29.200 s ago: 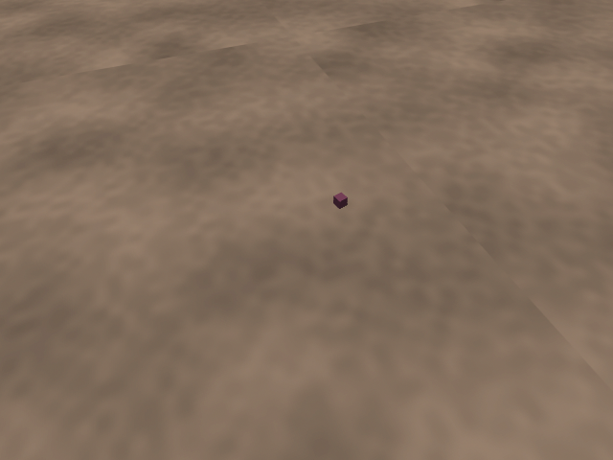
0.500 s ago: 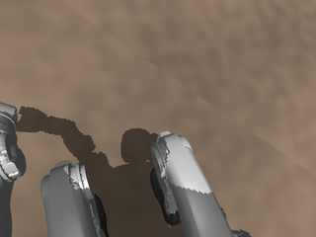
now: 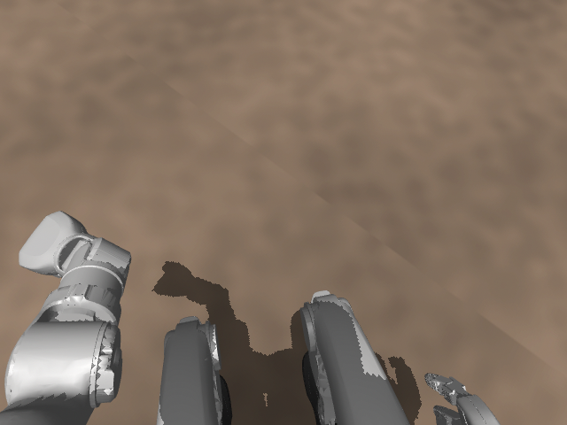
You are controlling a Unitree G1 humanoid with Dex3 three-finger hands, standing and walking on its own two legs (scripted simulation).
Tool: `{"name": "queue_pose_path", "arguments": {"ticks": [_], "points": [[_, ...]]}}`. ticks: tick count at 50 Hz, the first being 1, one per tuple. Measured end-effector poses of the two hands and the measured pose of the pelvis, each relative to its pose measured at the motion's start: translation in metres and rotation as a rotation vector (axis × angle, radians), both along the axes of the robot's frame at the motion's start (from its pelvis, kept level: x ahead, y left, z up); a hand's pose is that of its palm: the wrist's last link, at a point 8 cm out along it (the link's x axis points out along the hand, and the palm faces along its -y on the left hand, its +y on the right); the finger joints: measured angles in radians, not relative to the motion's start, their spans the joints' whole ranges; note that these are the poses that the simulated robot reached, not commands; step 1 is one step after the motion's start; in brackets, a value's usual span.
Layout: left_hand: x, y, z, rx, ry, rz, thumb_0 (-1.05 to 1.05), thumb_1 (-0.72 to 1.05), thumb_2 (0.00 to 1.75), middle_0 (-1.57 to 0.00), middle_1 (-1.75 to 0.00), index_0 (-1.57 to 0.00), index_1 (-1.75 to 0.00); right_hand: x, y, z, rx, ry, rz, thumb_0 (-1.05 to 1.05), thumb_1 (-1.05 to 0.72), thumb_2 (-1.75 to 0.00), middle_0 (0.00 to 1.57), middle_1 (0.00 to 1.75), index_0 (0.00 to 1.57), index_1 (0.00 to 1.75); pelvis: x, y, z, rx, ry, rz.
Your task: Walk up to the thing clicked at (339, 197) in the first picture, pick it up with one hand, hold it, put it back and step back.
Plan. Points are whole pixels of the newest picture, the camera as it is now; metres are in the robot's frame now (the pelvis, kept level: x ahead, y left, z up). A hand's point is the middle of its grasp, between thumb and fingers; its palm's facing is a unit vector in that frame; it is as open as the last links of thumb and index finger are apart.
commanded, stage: lift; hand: left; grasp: from above
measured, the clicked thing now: (86, 255) +0.43 +0.27 -0.13
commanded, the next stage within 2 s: hold in 0.82 s
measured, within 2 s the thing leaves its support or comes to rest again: neither
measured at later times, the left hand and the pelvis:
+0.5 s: hand (28, 211) +0.40 +0.23 +0.10, palm faces -0.24 -0.38 -0.89, open 7.3 cm; pelvis +0.05 -0.01 +0.17, yaw +1 degrees
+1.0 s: hand out of the picture +0.39 +0.24 +0.17, palm faces -0.22 -0.39 -0.89, open 7.2 cm; pelvis +0.07 +0.00 +0.23, yaw +1 degrees
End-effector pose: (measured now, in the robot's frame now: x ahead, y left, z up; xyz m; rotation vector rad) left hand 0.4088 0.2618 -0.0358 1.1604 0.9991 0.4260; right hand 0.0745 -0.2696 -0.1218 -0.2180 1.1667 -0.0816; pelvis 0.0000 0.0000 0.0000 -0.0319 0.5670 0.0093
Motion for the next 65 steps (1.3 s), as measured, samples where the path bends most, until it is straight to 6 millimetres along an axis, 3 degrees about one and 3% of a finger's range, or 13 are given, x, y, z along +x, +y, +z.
{"name": "queue_pose_path", "arguments": {"ticks": [7,15,21,32,45,58,65], "points": [[-0.015,-0.019,0.061,-0.010,0.015,-0.002,0.08,0.44,0.21,-1.13,-0.28,-0.94,-0.22,0.023,0.002,0.059,-0.006,-0.053,-0.022,0.00,-0.92,-0.90,0.20,0.30,0.20,0.30,0.011,-0.005,0.060,0.014,-0.062,0.000],[-0.010,-0.026,0.141,0.023,0.017,-0.001,0.07,0.43,0.24,-1.12,-0.30,-0.92,-0.24,0.041,0.000,0.124,-0.013,-0.104,-0.062,0.00,-0.91,-0.90,0.20,0.30,0.20,0.30,0.031,-0.011,0.122,0.019,-0.149,0.005],[-0.008,-0.028,0.178,0.026,0.052,0.050,0.07,0.44,0.23,-1.13,-0.33,-0.91,-0.25,0.045,-0.004,0.159,-0.018,-0.104,-0.069,0.00,-0.90,-0.90,0.20,0.30,0.20,0.30,0.045,-0.014,0.155,0.020,-0.195,0.013],[-0.008,-0.035,0.203,-0.034,0.041,0.079,0.06,0.45,0.23,-1.12,-0.37,-0.89,-0.27,0.042,-0.003,0.190,0.008,-0.041,-0.052,0.00,-0.90,-0.90,0.20,0.30,0.20,0.30,0.056,-0.013,0.191,0.029,-0.239,0.012],[-0.015,-0.021,0.261,0.006,0.047,0.071,0.07,0.46,0.20,-1.12,-0.36,-0.90,-0.26,0.061,0.011,0.228,0.033,-0.109,-0.041,0.00,-0.90,-0.89,0.20,0.30,0.20,0.30,0.065,-0.005,0.227,0.032,-0.331,0.012],[-0.020,-0.016,0.261,-0.022,0.051,0.083,0.07,0.49,0.17,-1.11,-0.37,-0.89,-0.27,0.088,0.021,0.243,0.045,-0.141,0.012,0.00,-0.91,-0.89,0.20,0.30,0.20,0.30,0.073,0.002,0.238,0.034,-0.367,0.011],[-0.010,-0.012,0.278,-0.013,0.008,0.057,0.08,0.49,0.15,-1.08,-0.36,-0.89,-0.26,0.100,0.022,0.250,0.048,-0.153,0.007,0.00,-0.91,-0.89,0.20,0.30,0.20,0.30,0.081,0.003,0.244,0.035,-0.394,0.012]]}}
